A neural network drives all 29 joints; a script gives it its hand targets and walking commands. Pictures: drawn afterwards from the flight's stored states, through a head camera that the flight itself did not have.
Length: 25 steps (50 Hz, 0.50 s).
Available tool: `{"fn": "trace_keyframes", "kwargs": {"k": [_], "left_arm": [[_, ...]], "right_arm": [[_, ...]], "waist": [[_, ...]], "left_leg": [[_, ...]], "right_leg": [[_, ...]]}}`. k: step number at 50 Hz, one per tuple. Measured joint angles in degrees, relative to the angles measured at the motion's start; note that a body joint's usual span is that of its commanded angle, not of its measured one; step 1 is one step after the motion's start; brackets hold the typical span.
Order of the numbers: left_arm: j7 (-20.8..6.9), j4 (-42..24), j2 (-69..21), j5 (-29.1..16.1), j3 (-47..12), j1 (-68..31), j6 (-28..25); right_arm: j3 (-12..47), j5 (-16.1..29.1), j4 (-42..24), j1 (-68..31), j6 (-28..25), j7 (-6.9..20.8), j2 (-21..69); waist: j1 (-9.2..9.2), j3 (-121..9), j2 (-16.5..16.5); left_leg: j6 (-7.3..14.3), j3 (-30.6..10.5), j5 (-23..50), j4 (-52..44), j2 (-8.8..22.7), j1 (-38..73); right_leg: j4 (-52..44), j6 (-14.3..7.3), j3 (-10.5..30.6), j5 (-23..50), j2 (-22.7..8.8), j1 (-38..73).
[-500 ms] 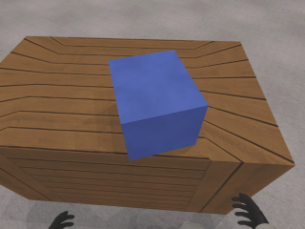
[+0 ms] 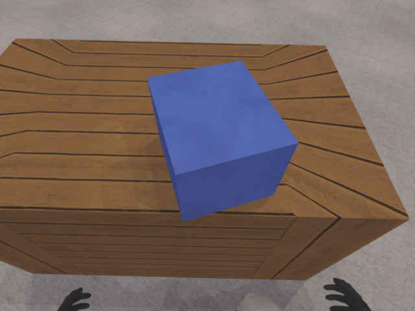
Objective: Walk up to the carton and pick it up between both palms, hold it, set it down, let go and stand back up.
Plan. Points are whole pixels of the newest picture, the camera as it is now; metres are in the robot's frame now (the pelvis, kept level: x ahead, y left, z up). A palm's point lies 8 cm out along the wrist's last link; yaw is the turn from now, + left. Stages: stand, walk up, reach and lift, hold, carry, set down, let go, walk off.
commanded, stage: walk up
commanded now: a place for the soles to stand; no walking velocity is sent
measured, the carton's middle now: (213, 138) +0.45 -0.01 +0.03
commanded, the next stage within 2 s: reach and lift in 1.60 s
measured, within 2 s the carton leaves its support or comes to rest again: neither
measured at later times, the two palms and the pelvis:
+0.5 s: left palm out of the picture +0.12 +0.28 -0.09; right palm out of the picture +0.08 -0.23 -0.10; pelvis -0.01 +0.04 +0.01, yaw -2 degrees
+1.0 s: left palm out of the picture +0.13 +0.28 -0.08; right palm out of the picture +0.07 -0.25 -0.09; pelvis +0.00 +0.02 +0.01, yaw -7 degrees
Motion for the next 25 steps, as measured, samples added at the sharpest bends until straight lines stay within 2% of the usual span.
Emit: {"fn": "trace_keyframes", "kwargs": {"k": [3, 6, 7, 9, 12, 14, 17, 20, 21, 24, 25], "left_arm": [[-0.04, -0.05, -0.55, 0.62, -0.78, 0.10, -0.61], [-0.22, 0.01, -0.21, 0.89, -0.80, -0.42, -0.37], [-0.26, 0.11, 0.02, 0.94, -0.64, -0.66, -0.18], [-0.27, 0.33, 0.48, 0.66, -0.23, -0.99, 0.36], [0.65, 0.79, 0.03, -0.06, 0.15, -1.18, 1.23], [1.08, 0.96, -0.50, -0.34, 0.02, -1.41, 1.28], [0.78, 0.68, -1.51, -0.29, -0.48, -2.37, 0.54], [0.20, 1.07, -3.23, 0.34, -1.17, -3.50, -0.18], [0.04, 1.37, -3.97, 0.64, -1.52, -3.89, -0.27], [-0.77, 1.64, -4.45, 0.46, -2.19, -4.08, -0.31], [-1.04, 1.78, -4.32, 0.33, -2.20, -4.04, -0.29]], "right_arm": [[0.29, -0.37, -1.07, -1.51, 0.51, -0.13, -0.26], [0.16, -0.90, -2.12, -2.77, 0.50, -0.27, -0.38], [0.13, -1.01, -2.33, -3.11, 0.34, -0.29, -0.31], [0.15, -0.95, -2.64, -3.41, -0.02, -0.27, 0.00], [0.22, -0.40, -2.75, -3.37, -0.14, -0.63, 0.41], [0.36, -0.53, -2.79, -3.12, -0.08, -1.13, 1.00], [0.85, -0.55, -2.30, -2.12, 0.02, -1.79, 1.78], [1.16, -0.01, -1.23, -1.41, 0.27, -2.10, 1.63], [1.15, 0.29, -0.78, -1.32, 0.25, -2.11, 1.39], [1.13, 0.40, -0.14, -0.35, 0.13, -2.08, 1.55], [1.10, 0.33, -0.03, 0.00, 0.07, -1.97, 1.69]], "waist": [[0.00, 0.07, 1.35], [0.38, 0.25, 2.07], [0.56, 0.40, 1.94], [0.89, 0.54, 1.27], [0.50, 0.67, 1.55], [-0.15, 1.13, 1.41], [-0.62, 1.54, 0.59], [-0.21, 1.57, 0.86], [-0.19, 1.60, 1.75], [-0.09, -0.01, 2.39], [-0.06, -0.61, 2.30]], "left_leg": [[-0.05, 0.05, -1.16, 2.06, 0.57, -1.00], [-0.26, 0.24, -2.06, 4.00, 0.28, -2.14], [0.33, 0.54, -2.03, 3.96, -0.13, -2.13], [1.85, 1.38, -1.45, 3.04, -1.07, -1.70], [2.62, 1.97, -0.59, 1.28, -1.11, -0.63], [2.78, 2.33, 0.49, -0.61, -1.24, 0.38], [2.66, 2.85, 2.10, -3.08, -1.95, 1.20], [2.52, 3.62, 2.13, -3.09, -2.01, 1.38], [2.22, 3.47, 1.94, -2.82, -1.48, 1.47], [-0.96, 3.45, 1.83, -3.17, -1.33, 1.36], [-1.13, 3.52, 2.02, -3.57, -1.55, 1.42]], "right_leg": [[0.10, 1.75, -0.02, -0.60, 0.46, -0.13], [1.22, 1.83, 0.18, -1.10, 0.16, -0.91], [1.61, 1.84, 0.49, -1.18, -0.17, -1.16], [2.94, 0.62, 1.38, -2.12, -0.76, -1.87], [9.03, -0.42, 1.08, -12.00, 0.68, -3.01], [11.50, -0.62, 0.11, -14.52, 1.42, -3.09], [6.24, -0.89, -0.80, -10.00, 1.81, -0.93], [-1.30, -1.21, -1.03, 0.36, 2.18, 2.14], [-2.01, -0.96, -1.22, 1.27, 2.63, 2.64], [-2.50, -0.96, -1.14, 0.23, 2.64, 2.64], [-2.44, -0.98, -1.03, -0.02, 2.45, 2.51]]}}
